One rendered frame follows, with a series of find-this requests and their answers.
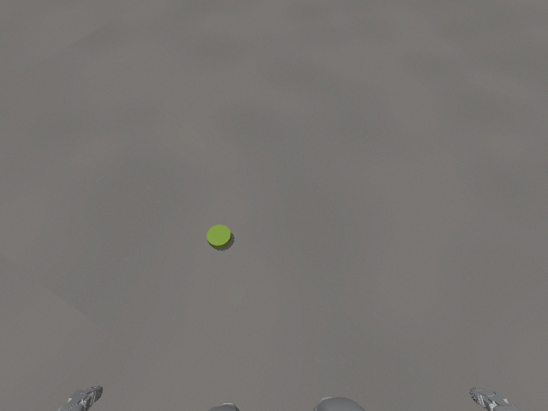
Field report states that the left robot hand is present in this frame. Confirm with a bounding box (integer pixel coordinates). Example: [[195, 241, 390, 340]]
[[57, 386, 103, 411]]

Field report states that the right robot hand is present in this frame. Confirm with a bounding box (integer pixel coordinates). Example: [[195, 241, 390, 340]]
[[469, 388, 521, 411]]

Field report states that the tin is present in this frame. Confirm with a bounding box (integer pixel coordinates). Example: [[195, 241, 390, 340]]
[[206, 224, 231, 248]]

